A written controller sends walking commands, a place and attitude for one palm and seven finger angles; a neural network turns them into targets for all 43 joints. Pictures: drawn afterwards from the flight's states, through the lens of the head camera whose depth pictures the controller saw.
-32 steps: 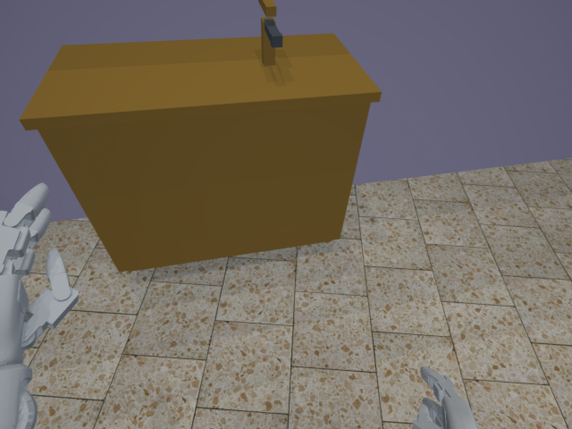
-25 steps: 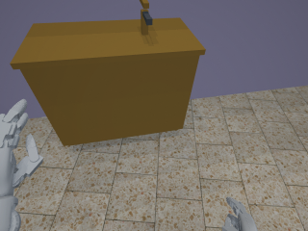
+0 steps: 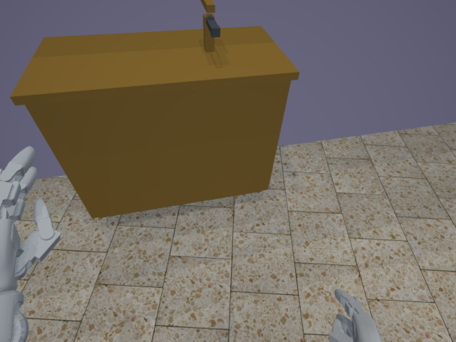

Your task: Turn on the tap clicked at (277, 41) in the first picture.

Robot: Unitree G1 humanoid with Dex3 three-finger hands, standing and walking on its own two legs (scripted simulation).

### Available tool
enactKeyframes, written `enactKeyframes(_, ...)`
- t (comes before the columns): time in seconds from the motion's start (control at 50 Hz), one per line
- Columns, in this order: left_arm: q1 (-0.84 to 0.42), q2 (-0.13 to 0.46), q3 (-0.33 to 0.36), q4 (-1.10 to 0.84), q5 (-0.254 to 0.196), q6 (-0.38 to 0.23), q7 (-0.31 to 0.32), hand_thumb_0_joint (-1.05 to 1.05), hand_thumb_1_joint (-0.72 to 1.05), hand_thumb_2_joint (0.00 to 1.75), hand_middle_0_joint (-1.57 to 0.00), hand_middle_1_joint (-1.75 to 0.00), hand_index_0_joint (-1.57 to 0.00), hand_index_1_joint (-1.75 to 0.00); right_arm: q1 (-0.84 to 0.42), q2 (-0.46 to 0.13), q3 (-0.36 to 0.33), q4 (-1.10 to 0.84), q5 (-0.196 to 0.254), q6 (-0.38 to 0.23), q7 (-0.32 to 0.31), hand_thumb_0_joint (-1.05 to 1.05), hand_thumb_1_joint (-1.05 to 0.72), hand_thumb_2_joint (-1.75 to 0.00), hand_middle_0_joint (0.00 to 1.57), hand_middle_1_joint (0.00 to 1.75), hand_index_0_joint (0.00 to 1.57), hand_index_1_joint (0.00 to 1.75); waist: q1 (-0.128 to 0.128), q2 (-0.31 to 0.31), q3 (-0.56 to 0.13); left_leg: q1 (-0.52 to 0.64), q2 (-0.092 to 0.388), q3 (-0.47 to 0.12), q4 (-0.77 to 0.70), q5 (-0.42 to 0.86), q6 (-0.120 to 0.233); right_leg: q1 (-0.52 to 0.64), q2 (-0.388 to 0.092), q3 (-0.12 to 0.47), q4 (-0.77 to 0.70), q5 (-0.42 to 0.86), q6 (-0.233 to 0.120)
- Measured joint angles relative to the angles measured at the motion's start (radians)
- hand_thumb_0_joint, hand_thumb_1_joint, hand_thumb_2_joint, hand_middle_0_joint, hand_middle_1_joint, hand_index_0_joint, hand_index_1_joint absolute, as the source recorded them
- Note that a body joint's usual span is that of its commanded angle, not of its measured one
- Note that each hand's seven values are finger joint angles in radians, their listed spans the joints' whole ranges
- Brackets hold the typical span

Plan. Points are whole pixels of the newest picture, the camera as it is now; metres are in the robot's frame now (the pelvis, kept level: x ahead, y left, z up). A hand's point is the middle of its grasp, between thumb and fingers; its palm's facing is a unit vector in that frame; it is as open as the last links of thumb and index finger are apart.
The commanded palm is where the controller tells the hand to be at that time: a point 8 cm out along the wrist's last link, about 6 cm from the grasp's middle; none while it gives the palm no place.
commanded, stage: walk to a spot facing it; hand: left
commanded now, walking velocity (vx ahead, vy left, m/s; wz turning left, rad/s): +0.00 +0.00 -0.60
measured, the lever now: (215, 31) +0.99 +0.13 +0.13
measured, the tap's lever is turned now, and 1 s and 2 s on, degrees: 0 0 0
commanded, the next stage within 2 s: turn to face it in 1.08 s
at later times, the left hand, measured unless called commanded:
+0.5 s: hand (142, 186) +0.28 +0.16 +0.17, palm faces +0.24 -0.89 -0.38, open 7.4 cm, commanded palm +0.24 +0.21 +0.18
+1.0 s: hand (261, 141) +0.41 -0.01 +0.16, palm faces -0.05 -0.87 -0.48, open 7.4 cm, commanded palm +0.37 +0.07 +0.18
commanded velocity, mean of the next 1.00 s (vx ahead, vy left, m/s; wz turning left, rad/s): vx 0.31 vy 0.00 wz -0.38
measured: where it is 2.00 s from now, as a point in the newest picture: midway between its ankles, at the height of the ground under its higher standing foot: outside the picture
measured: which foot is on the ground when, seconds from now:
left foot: down 0.00-0.26, up 0.28-0.54, down 0.56-0.88, up 0.90-1.00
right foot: down 0.00-0.56, up 0.58-0.88, down 0.90-1.00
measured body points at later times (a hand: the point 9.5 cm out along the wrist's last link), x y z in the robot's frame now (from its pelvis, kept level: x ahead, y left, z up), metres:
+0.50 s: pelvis +0.03 -0.03 +0.00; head +0.03 -0.03 +0.45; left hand +0.26 +0.20 +0.19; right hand +0.12 -0.31 -0.09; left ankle +0.08 +0.10 -0.70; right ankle +0.05 -0.13 -0.74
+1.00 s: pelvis +0.10 -0.11 -0.03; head +0.13 -0.13 +0.42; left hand +0.41 +0.03 +0.19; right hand +0.12 -0.38 -0.14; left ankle +0.14 +0.05 -0.66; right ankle +0.10 -0.22 -0.74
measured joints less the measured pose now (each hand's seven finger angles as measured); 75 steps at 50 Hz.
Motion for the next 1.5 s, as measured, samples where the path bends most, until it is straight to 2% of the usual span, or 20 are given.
enactKeyframes(0.14,-0.031,-0.004,0.011,-0.01,-0.002,0.004,0.008,0.01,0.89,0.9,-0.2,-0.31,-0.21,-0.3,-0.012,0.007,-0.004,-0.029,0.002,-0.002,0.006,0.01,-0.9,-0.89,0.21,0.3,0.2,0.3,0.009,-0.016,0.008,-0.044,0.021,0.053,0.088,-0.049,-0.004,-0.096,0.021,0.046,0.152,-0.084,-0.013)
enactKeyframes(0.2,-0.029,-0.003,0.018,-0.013,-0.003,0.001,0.009,0.01,0.89,0.9,-0.2,-0.31,-0.21,-0.3,-0.008,0.012,-0.005,-0.029,-0.002,-0.006,0.005,0.01,-0.9,-0.89,0.21,0.3,0.2,0.3,0.003,-0.006,0.008,-0.053,0.046,0.067,0.143,-0.086,-0.012,-0.127,0.019,0.022,0.24,-0.197,-0.018)
enactKeyframes(0.26,-0.024,0.005,0.021,-0.015,0.002,-0.006,0.003,0.01,0.89,0.9,-0.2,-0.31,-0.21,-0.3,0.009,0.013,-0.008,-0.024,-0.006,-0.007,0.012,0.01,-0.9,-0.89,0.21,0.3,0.2,0.3,0.0,0.021,0.011,-0.058,0.09,0.068,0.224,-0.158,-0.024,-0.115,0.021,-0.03,0.247,-0.136,-0.033)
enactKeyframes(0.3,-0.04,0.005,0.011,-0.018,0.007,-0.012,0.001,0.01,0.89,0.9,-0.2,-0.31,-0.21,-0.3,0.02,0.008,-0.014,-0.006,-0.006,-0.003,0.02,0.01,-0.9,-0.89,0.21,0.3,0.2,0.3,0.003,0.008,0.002,-0.109,0.067,0.044,0.366,-0.283,-0.026,-0.133,0.022,-0.026,0.275,-0.109,-0.057)
enactKeyframes(0.38,-0.05,-0.031,-0.011,-0.01,0.01,-0.034,0.005,0.01,0.89,0.9,-0.21,-0.31,-0.21,-0.3,0.014,-0.025,-0.018,0.042,-0.014,0.021,0.03,0.01,-0.9,-0.89,0.21,0.3,0.2,0.3,-0.003,0.0,0.009,-0.211,0.02,0.003,0.612,-0.263,-0.044,-0.1,0.034,0.003,0.201,-0.104,-0.067)
enactKeyframes(0.44,-0.016,-0.007,0.001,-0.017,0.008,-0.049,0.003,0.01,0.89,0.9,-0.21,-0.31,-0.21,-0.3,0.021,-0.03,-0.022,0.047,-0.013,0.039,0.029,0.01,-0.9,-0.89,0.21,0.3,0.2,0.3,-0.017,-0.022,-0.003,-0.211,0.019,0.022,0.521,-0.23,-0.044,-0.071,0.039,0.037,0.117,-0.06,-0.066)
enactKeyframes(0.56,0.009,0.031,0.033,-0.053,0.004,-0.068,0.015,0.01,0.89,0.9,-0.21,-0.31,-0.21,-0.3,0.046,-0.051,-0.029,0.005,-0.008,0.018,0.022,0.01,-0.9,-0.9,0.21,0.3,0.2,0.3,-0.017,-0.042,-0.028,-0.025,0.024,0.072,0.04,-0.155,-0.005,-0.078,0.069,0.107,0.135,-0.084,-0.052)
enactKeyframes(0.62,-0.022,0.035,0.052,-0.021,0.007,-0.078,0.014,0.01,0.89,0.9,-0.21,-0.31,-0.21,-0.3,0.02,-0.025,-0.035,0.004,-0.006,0.007,0.012,0.01,-0.9,-0.9,0.2,0.3,0.2,0.3,-0.017,-0.053,-0.009,0.005,0.042,0.121,0.063,-0.051,-0.007,-0.174,0.047,0.043,0.442,-0.25,-0.029)
enactKeyframes(0.7,-0.037,0.024,0.04,0.018,0.021,-0.056,0.001,0.01,0.89,0.9,-0.2,-0.31,-0.21,-0.3,0.025,0.019,-0.018,0.012,-0.005,-0.005,0.021,0.01,-0.91,-0.9,0.2,0.3,0.2,0.3,-0.03,-0.022,-0.017,0.068,0.094,0.157,0.041,-0.097,-0.022,-0.288,-0.03,-0.081,0.703,-0.231,0.001)
enactKeyframes(0.8,-0.025,0.03,0.038,-0.014,0.034,-0.053,-0.007,0.01,0.89,0.9,-0.2,-0.31,-0.21,-0.3,0.052,0.057,0.009,0.011,-0.013,-0.014,0.029,0.01,-0.9,-0.89,0.21,0.3,0.2,0.3,-0.036,0.019,0.001,0.134,0.173,0.199,0.002,-0.113,-0.066,-0.262,-0.094,-0.17,0.473,-0.18,0.012)
enactKeyframes(0.88,-0.025,0.088,0.066,-0.043,0.028,-0.047,-0.009,0.01,0.89,0.9,-0.2,-0.31,-0.21,-0.3,0.075,0.066,0.01,-0.005,-0.01,-0.022,0.032,0.01,-0.9,-0.89,0.21,0.3,0.2,0.3,-0.051,0.036,0.031,0.113,0.236,0.201,0.127,-0.194,-0.078,-0.132,-0.075,-0.219,0.194,-0.13,-0.01)
enactKeyframes(0.92,-0.053,0.113,0.079,-0.067,0.029,-0.045,-0.009,0.01,0.89,0.9,-0.21,-0.31,-0.21,-0.3,0.056,0.053,0.004,0.003,-0.001,-0.014,0.036,0.01,-0.9,-0.89,0.21,0.3,0.2,0.3,-0.056,0.018,0.059,-0.002,0.231,0.133,0.384,-0.259,-0.035,-0.134,-0.077,-0.193,0.206,-0.04,-0.055)
enactKeyframes(0.96,-0.06,0.08,0.072,-0.08,0.021,-0.047,-0.012,0.01,0.89,0.9,-0.21,-0.31,-0.21,-0.3,0.002,0.013,-0.009,0.043,-0.002,0.009,0.042,0.01,-0.9,-0.89,0.21,0.3,0.2,0.3,-0.06,0.038,0.099,-0.114,0.186,0.035,0.617,-0.298,-0.019,-0.146,-0.063,-0.187,0.279,-0.106,-0.061)
enactKeyframes(1.0,-0.024,0.059,0.067,-0.115,0.013,-0.038,-0.016,0.01,0.89,0.9,-0.21,-0.31,-0.21,-0.3,-0.03,-0.018,-0.026,0.063,0.003,0.037,0.048,0.01,-0.9,-0.89,0.21,0.3,0.2,0.3,-0.072,0.042,0.116,-0.203,0.145,0.004,0.73,-0.284,-0.021,-0.124,-0.056,-0.18,0.272,-0.139,-0.056)
enactKeyframes(1.08,0.067,0.07,0.083,-0.193,0.007,-0.044,-0.008,0.01,0.88,0.9,-0.21,-0.31,-0.22,-0.3,-0.031,-0.042,-0.046,0.055,0.004,0.063,0.031,0.01,-0.91,-0.89,0.21,0.3,0.2,0.3,-0.081,0.009,0.109,-0.258,0.122,0.046,0.548,-0.217,-0.017,-0.064,-0.056,-0.171,0.2,-0.131,-0.045)
enactKeyframes(1.18,0.07,0.097,0.102,-0.208,0.0,-0.058,0.019,0.01,0.88,0.9,-0.21,-0.31,-0.22,-0.3,0.03,-0.058,-0.061,0.022,-0.003,0.046,-0.003,0.01,-0.91,-0.9,0.2,0.3,0.19,0.29,-0.065,-0.023,0.065,-0.119,0.083,0.109,0.135,-0.046,0.002,0.006,-0.071,-0.182,0.211,-0.194,-0.023)
enactKeyframes(1.28,-0.044,0.052,0.09,-0.061,0.002,-0.045,0.026,0.01,0.89,0.9,-0.21,-0.31,-0.22,-0.3,0.021,-0.015,-0.058,0.027,0.0,0.027,-0.015,0.01,-0.91,-0.9,0.2,0.3,0.19,0.29,-0.057,-0.031,0.027,-0.1,0.064,0.089,0.158,-0.035,0.014,-0.051,-0.054,-0.129,0.461,-0.359,-0.004)
enactKeyframes(1.4,-0.002,0.028,0.039,-0.113,-0.006,0.004,0.016,0.01,0.89,0.9,-0.2,-0.31,-0.21,-0.3,-0.002,0.044,-0.008,-0.014,0.001,0.001,0.02,0.01,-0.91,-0.9,0.2,0.3,0.2,0.29,-0.054,0.002,0.038,-0.093,0.057,0.03,0.131,-0.033,-0.017,0.008,-0.055,-0.154,0.174,-0.252,0.018)
enactKeyframes(1.44,0.022,0.038,0.031,-0.138,-0.003,0.001,0.01,0.01,0.89,0.9,-0.2,-0.31,-0.21,-0.3,-0.011,0.049,0.002,-0.019,0.003,0.002,0.026,0.01,-0.9,-0.9,0.21,0.3,0.2,0.3,-0.046,0.024,0.051,-0.104,0.061,0.011,0.159,-0.048,-0.022,0.019,-0.05,-0.178,0.152,-0.137,-0.007)
enactKeyframes(1.5,0.027,0.046,0.019,-0.146,-0.012,0.005,0.007,0.01,0.89,0.9,-0.21,-0.31,-0.21,-0.3,-0.018,0.041,0.003,-0.001,0.005,0.018,0.027,0.01,-0.9,-0.89,0.21,0.3,0.2,0.3,-0.031,0.02,0.053,-0.154,0.026,0.016,0.348,-0.202,-0.026,0.024,-0.081,-0.204,0.178,-0.196,-0.034)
